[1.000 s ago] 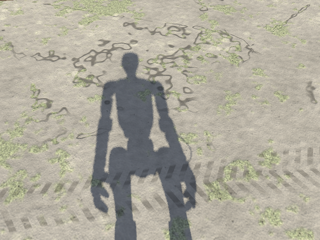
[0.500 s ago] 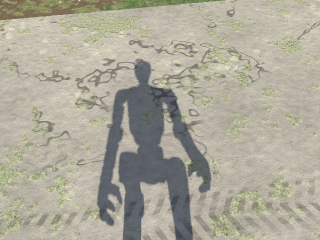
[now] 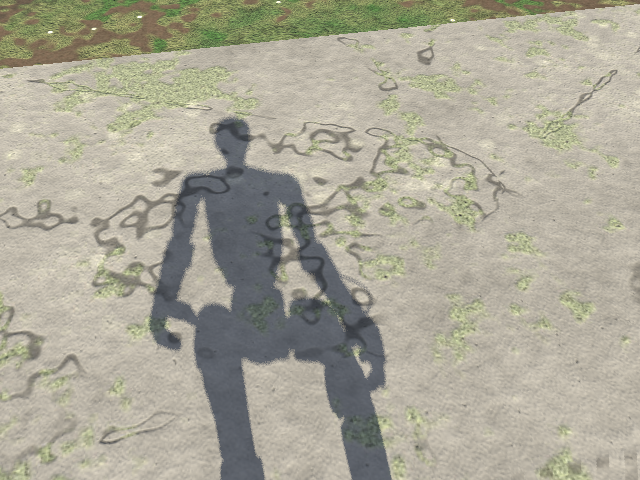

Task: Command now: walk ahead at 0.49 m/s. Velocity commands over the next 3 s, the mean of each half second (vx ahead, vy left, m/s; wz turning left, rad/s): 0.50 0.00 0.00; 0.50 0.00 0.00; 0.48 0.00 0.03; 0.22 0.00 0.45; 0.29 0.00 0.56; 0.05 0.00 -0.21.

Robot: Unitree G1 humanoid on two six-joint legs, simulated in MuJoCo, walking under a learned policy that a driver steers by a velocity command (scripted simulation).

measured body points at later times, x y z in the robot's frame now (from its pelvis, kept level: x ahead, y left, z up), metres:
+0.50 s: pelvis +0.28 -0.08 +0.00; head +0.29 -0.10 +0.45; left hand +0.33 +0.18 -0.12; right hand +0.36 -0.35 -0.14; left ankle +0.27 +0.08 -0.65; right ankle +0.30 -0.16 -0.74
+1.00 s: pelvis +0.55 -0.01 -0.01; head +0.58 +0.00 +0.44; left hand +0.57 +0.25 -0.16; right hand +0.67 -0.27 -0.13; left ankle +0.61 +0.07 -0.74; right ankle +0.43 -0.16 -0.64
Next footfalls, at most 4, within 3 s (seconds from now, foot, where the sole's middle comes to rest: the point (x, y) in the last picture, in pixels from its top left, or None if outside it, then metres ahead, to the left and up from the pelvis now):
0.30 right None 0.34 -0.17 -0.78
0.88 left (289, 420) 0.65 0.07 -0.78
1.44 right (382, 302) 0.97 -0.16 -0.78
1.98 left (284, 305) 0.96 0.09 -0.78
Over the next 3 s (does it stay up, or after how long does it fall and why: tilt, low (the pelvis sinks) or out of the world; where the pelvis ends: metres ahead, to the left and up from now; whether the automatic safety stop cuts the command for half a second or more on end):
stays up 1.18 0.06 -0.01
